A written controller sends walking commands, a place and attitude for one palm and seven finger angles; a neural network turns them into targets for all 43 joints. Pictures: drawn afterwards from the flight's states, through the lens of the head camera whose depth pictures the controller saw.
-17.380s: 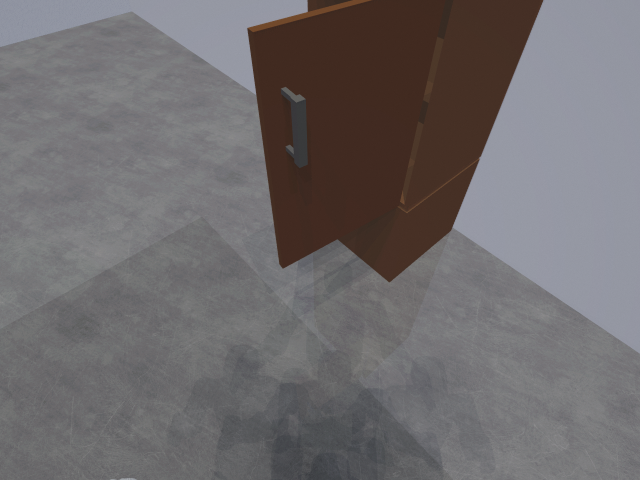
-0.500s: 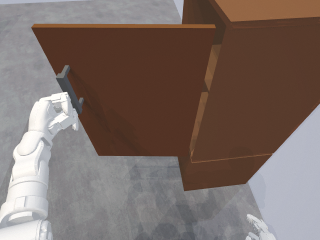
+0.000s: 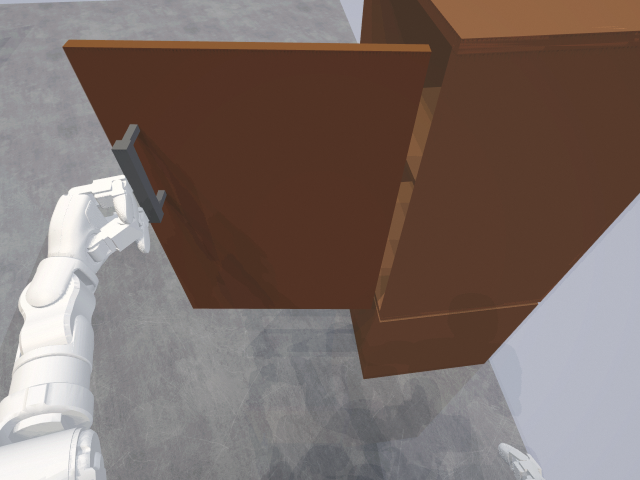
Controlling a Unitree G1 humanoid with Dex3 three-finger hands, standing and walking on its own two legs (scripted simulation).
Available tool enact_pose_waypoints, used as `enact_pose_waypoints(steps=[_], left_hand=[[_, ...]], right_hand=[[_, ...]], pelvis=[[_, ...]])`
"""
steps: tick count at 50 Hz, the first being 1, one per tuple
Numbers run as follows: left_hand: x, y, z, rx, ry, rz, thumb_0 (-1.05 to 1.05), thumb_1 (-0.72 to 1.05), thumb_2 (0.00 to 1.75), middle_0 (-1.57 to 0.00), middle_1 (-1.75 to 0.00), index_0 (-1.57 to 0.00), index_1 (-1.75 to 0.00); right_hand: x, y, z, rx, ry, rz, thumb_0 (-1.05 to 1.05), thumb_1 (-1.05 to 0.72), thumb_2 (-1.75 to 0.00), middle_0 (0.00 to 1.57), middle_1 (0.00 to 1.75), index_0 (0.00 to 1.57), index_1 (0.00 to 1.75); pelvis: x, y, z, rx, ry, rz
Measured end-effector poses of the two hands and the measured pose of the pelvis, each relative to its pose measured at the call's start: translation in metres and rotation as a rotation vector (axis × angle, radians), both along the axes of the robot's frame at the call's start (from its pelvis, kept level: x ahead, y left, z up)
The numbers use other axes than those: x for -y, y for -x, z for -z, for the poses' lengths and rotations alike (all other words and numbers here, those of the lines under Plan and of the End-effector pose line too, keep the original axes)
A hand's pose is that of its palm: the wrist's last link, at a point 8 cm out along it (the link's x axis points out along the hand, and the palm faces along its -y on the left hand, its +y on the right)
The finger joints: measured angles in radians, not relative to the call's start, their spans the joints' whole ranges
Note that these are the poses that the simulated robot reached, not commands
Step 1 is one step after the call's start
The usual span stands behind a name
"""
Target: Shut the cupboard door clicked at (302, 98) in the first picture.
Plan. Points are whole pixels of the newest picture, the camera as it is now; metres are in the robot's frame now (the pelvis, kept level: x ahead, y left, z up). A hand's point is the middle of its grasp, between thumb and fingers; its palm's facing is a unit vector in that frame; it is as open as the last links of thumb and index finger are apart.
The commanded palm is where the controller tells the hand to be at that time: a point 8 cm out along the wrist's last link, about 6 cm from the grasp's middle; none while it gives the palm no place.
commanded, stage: push the door shut along its arc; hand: left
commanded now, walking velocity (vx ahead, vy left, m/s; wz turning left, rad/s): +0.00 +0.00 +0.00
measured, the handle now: (144, 175) +0.49 +0.26 +0.11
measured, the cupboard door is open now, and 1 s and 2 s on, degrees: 83 70 62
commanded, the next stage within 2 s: pull the fist back off the door in 1.86 s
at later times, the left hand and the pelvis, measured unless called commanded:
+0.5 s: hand (153, 192) +0.45 +0.24 +0.11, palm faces -0.09 -1.00 -0.01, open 3.0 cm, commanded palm +0.44 +0.28 +0.11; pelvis +0.00 +0.00 -0.01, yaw +0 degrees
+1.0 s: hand (176, 169) +0.49 +0.22 +0.11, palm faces -0.20 -0.98 +0.00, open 3.2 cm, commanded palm +0.50 +0.25 +0.11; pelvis +0.00 +0.01 -0.02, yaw +0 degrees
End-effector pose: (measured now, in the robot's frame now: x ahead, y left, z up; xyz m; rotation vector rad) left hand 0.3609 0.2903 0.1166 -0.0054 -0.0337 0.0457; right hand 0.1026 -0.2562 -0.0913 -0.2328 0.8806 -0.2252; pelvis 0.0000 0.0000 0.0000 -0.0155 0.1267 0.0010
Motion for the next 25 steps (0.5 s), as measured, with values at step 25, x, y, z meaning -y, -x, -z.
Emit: enact_pose_waypoints(steps=[25], left_hand=[[-0.001, -0.070, 0.003, -0.065, -0.016, 0.131, -0.01, 0.90, 0.94, -1.30, -1.50, -1.29, -1.50]], right_hand=[[0.010, 0.056, 0.015, -0.209, 0.047, 0.058, 0.01, -0.90, -0.90, 0.20, 0.30, 0.20, 0.30]], pelvis=[[-0.004, 0.002, 0.009, -0.085, 0.014, -0.009]])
